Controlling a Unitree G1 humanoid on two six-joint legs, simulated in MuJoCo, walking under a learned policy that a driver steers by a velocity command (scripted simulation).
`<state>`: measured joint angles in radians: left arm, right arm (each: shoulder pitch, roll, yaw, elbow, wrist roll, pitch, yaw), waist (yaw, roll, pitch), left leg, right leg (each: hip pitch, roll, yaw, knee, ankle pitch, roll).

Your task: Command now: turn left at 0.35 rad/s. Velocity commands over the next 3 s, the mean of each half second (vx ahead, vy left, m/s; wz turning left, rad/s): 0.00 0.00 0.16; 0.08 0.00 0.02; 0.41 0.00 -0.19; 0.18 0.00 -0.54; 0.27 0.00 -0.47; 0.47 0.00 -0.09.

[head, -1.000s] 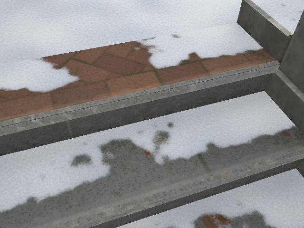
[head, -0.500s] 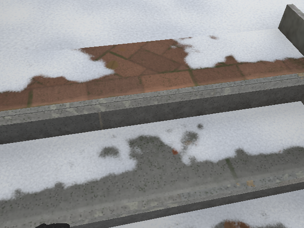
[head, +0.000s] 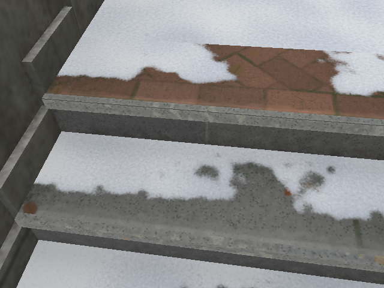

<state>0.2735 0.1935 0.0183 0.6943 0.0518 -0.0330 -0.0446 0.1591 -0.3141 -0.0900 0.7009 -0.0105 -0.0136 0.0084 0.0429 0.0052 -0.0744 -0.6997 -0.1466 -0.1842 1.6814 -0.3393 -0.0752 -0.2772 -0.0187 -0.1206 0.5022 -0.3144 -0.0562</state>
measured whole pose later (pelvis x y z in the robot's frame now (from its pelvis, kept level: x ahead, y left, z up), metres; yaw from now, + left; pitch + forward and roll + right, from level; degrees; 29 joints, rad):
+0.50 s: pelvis -0.02 +0.00 -0.01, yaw +3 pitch +2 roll +0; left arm 0.18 0.16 0.01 0.82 0.01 -0.07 -0.09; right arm 0.21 -0.16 -0.03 0.86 0.00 -0.02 0.05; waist -0.02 0.01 -0.01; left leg -0.30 0.01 -0.02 0.59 -0.33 -0.02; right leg -0.28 -0.04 -0.18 0.61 -0.36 -0.05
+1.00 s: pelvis +0.00 +0.02 +0.00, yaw +4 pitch +4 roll +0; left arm 0.42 0.17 0.02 1.04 0.09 -0.07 0.00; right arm 0.27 -0.19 -0.06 0.98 -0.04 -0.02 0.04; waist 0.05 -0.01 -0.08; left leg -0.73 -0.03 -0.08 1.60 -0.35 0.18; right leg -0.22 -0.04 -0.18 0.46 -0.32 -0.07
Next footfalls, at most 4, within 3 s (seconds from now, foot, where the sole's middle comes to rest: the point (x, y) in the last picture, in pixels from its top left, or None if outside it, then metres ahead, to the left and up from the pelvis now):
0.18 left None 0.00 0.14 -0.77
1.30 left None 0.28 0.32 -0.60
1.98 right None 0.35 0.08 -0.60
2.50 left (131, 204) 0.63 0.25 -0.43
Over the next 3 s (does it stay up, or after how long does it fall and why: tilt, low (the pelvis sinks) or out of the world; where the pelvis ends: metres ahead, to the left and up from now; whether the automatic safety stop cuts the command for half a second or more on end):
stays up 0.69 0.13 0.33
